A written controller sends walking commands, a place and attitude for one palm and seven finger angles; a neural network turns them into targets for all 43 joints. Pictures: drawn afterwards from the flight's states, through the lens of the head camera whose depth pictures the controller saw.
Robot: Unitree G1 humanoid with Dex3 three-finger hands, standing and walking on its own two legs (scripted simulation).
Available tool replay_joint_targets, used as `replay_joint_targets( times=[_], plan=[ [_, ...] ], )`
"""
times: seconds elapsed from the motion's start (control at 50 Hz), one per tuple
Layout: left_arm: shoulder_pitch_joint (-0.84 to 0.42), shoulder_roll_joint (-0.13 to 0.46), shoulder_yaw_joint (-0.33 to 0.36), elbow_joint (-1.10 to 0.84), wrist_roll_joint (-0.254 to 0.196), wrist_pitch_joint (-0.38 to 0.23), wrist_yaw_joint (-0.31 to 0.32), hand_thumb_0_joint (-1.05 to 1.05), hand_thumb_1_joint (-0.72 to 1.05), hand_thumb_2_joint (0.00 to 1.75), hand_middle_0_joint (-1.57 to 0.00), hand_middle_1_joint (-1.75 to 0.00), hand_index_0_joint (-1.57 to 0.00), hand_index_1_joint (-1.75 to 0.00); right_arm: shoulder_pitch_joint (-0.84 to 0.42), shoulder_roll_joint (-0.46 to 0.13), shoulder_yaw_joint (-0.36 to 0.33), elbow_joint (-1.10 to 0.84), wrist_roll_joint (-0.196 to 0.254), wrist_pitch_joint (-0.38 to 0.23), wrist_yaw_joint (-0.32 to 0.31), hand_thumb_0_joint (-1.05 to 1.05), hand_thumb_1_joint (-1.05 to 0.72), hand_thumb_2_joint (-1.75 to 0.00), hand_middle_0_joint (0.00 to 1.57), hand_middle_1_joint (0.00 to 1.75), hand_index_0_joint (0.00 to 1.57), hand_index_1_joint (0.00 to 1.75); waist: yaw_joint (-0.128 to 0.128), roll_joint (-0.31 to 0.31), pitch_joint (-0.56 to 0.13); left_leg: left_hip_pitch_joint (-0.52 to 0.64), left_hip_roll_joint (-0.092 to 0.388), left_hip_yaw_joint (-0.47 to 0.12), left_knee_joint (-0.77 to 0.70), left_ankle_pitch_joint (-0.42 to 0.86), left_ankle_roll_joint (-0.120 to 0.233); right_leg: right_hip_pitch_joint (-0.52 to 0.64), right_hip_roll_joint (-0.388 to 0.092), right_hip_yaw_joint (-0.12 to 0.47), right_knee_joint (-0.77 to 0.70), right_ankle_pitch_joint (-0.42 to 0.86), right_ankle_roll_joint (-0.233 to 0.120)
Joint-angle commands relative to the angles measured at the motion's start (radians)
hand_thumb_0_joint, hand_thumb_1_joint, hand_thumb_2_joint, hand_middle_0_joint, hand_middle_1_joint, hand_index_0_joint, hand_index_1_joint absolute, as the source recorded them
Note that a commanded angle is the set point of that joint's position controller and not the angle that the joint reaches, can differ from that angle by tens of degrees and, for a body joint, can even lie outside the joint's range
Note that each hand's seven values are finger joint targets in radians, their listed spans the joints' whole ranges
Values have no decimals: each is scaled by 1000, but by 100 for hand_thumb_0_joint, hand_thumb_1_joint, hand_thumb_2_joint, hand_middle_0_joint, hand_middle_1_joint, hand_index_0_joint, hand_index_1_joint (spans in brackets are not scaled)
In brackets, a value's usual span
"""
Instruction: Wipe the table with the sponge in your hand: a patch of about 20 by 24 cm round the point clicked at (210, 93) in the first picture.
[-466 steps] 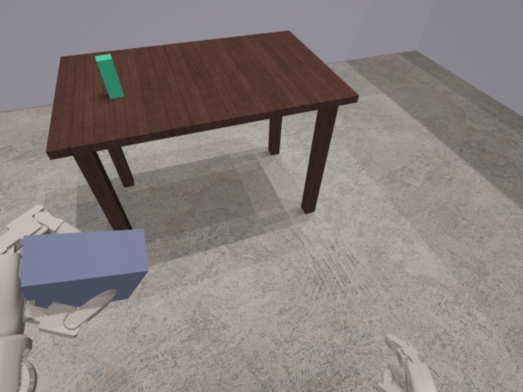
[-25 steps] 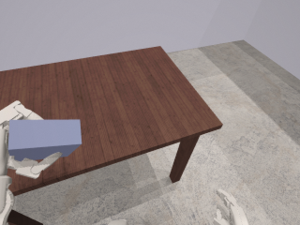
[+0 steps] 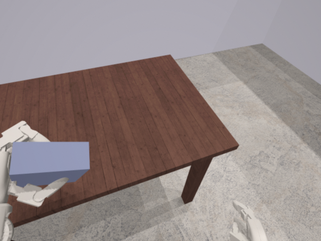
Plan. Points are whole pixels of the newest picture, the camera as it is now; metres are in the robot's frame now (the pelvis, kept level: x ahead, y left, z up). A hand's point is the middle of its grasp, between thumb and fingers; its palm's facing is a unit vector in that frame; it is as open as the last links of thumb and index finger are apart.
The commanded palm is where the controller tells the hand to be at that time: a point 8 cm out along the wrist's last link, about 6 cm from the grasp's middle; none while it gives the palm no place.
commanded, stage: shuffle to correct the standing spot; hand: left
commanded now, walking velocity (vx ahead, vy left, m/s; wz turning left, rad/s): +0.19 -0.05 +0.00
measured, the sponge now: (60, 165) +0.22 +0.22 +0.14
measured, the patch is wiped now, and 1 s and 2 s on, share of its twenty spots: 0.00 0.00 0.00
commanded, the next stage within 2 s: come to a stop and stand still in 0.20 s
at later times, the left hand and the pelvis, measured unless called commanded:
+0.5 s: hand (57, 144) +0.25 +0.23 +0.16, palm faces +0.32 -0.82 -0.47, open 9.4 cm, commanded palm +0.19 +0.26 +0.18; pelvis +0.04 -0.02 +0.00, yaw +1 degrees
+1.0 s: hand (13, 181) +0.18 +0.29 +0.13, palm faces +0.36 -0.83 -0.42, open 9.4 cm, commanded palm +0.13 +0.30 +0.18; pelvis -0.02 +0.01 +0.00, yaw +3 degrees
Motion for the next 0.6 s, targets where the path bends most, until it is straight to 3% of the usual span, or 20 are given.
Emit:
replay_joint_targets(
  times=[0.0, 0.04, 0.1, 0.12, 0.2, 0.22, 0.24, 0.28, 0.36, 0.38, 0.46, 0.48, 0.54, 0.56, 0.58],
  plan=[
    [-151, 190, 145, -188, -21, -52, 27, 0, 10, 130, -120, -160, -120, -160, -89, -127, -53, -140, 5, -44, -29, 0, -90, -90, 20, 30, 20, 30, -13, 86, -91, 3, 96, -96, -117, 28, 64, 46, -58, 64, -62, 70, -45],
    [-164, 191, 141, -190, -27, -46, 24, 0, 10, 130, -120, -160, -120, -160, -86, -127, -58, -142, 8, -39, -28, 0, -90, -90, 20, 30, 20, 30, -14, 53, -124, 34, 83, -68, -60, 127, 57, 70, -78, 94, -66, 144, -54],
    [-154, 195, 138, -204, -32, -41, 20, 0, 10, 130, -120, -160, -120, -160, -91, -124, -60, -145, 11, -40, -25, 0, -90, -90, 20, 30, 20, 30, -17, 67, -157, 91, 79, -48, -12, 295, 51, 89, -91, 102, -44, 303, -60],
    [-152, 169, 112, -223, -32, -43, 17, 0, 10, 130, -120, -160, -120, -160, -87, -126, -58, -148, 10, -35, -20, 0, -90, -90, 20, 30, 20, 30, -18, 61, -169, 94, 73, -36, 8, 324, 51, 101, -93, 94, -32, 335, -63],
    [-83, 206, 155, -251, -39, -33, 23, 0, 10, 130, -120, -160, -120, -160, -99, -121, -61, -161, 16, -23, -14, 0, -90, -90, 20, 30, 20, 30, -15, 48, -221, 122, 75, -16, 64, 497, 50, 165, -96, 74, 2, 500, -59],
    [-69, 187, 143, -249, -40, -33, 21, 0, 10, 130, -120, -160, -120, -160, -93, -124, -59, -163, 14, -15, -11, 0, -90, -90, 20, 30, 20, 30, -16, 29, -216, 100, 66, -1, 88, 484, 50, 176, -104, 75, 0, 502, -67],
    [-53, 211, 167, -246, -43, -26, 24, 0, 10, 130, -120, -160, -120, -160, -98, -122, -64, -167, 18, -10, -11, 0, -90, -90, 20, 30, 20, 30, -14, 10, -215, 82, 62, 2, 106, 469, 46, 189, -115, 94, -12, 503, -73],
    [-34, 205, 171, -257, -49, -30, 24, 0, 10, 130, -120, -160, -120, -160, -99, -121, -56, -165, 18, 1, -10, 0, -90, -90, 20, 30, 20, 30, -21, 19, -200, 79, 52, 15, 101, 447, 47, 167, -123, 89, -2, 521, -81],
    [-4, 237, 210, -255, -58, -33, 23, 0, 10, 130, -120, -160, -120, -160, -121, -121, -53, -169, 18, 10, -12, 0, -90, -90, 20, 30, 20, 30, -20, 104, -170, 114, 79, -21, 20, 550, 44, 142, -104, 62, -10, 564, -30],
    [0, 213, 188, -245, -57, -38, 19, 0, 10, 130, -120, -160, -120, -160, -114, -120, -47, -168, 14, 12, -11, 0, -90, -90, 20, 30, 20, 30, -18, 95, -173, 118, 83, -21, 20, 549, 47, 139, -101, 52, -13, 567, -21],
    [-15, 217, 184, -232, -60, -26, 22, 0, 10, 130, -120, -160, -120, -160, -108, -125, -55, -166, 17, 10, -12, 0, -90, -90, 20, 30, 20, 30, -20, 29, -192, 99, 69, -7, 41, 520, 36, 192, -126, 84, -51, 665, -17],
    [-10, 192, 163, -223, -59, -28, 21, 0, 10, 130, -120, -160, -120, -160, -100, -126, -54, -165, 15, 12, -11, 0, -90, -90, 20, 30, 20, 30, -20, 13, -197, 110, 71, -4, 31, 494, 38, 183, -127, 73, -51, 644, -15],
    [-30, 193, 148, -248, -54, -23, 25, 0, 10, 130, -120, -160, -120, -160, -105, -129, -59, -169, 16, 9, -15, 0, -90, -90, 20, 30, 20, 30, -14, 51, -198, 140, 88, -27, -38, 445, 38, 157, -118, 75, -76, 515, -2],
    [-984, 878, 433, -529, -53, -176, 33, 0, 10, 130, -120, -160, -120, -160, 30, -160, 30, -178, 85, -25, -78, 0, -90, -90, 20, 30, 20, 30, -48, 246, -109, 56, 93, -12, -23, 335, 45, -7, -84, 5, -35, 32, 59],
    [-564, 425, 363, -120, -20, -128, 19, 0, 10, 130, -120, -160, -120, -160, -53, -71, -19, -175, 37, -55, -63, 0, -90, -90, 20, 30, 20, 30, -11, 70, -68, 64, 110, -62, -46, 238, 21, -98, -86, 32, -85, -54, -3]
  ],
)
